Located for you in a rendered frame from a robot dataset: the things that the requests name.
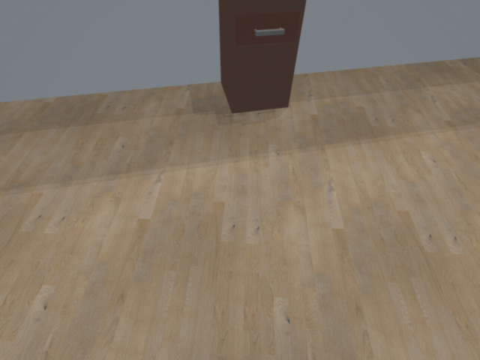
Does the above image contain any cabinet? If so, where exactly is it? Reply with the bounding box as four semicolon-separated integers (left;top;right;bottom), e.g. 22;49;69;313
219;0;306;114

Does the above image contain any drawer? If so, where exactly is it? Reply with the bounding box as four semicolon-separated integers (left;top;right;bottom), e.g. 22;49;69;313
235;10;301;46

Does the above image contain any handle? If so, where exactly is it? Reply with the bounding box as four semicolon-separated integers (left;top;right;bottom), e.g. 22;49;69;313
254;28;285;36

